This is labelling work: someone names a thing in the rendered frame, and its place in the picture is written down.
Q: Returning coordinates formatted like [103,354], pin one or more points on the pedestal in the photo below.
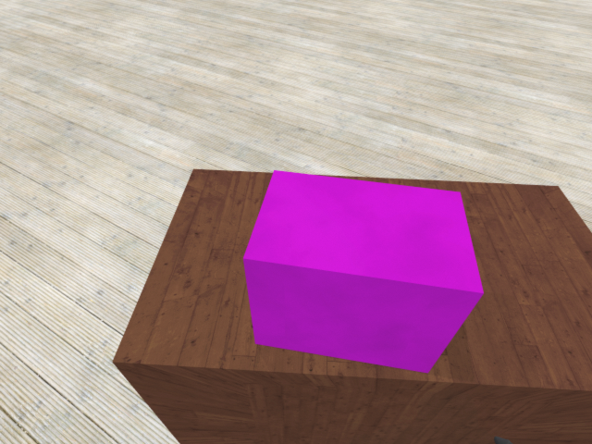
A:
[519,367]

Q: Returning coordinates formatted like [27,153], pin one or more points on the carton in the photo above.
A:
[359,270]

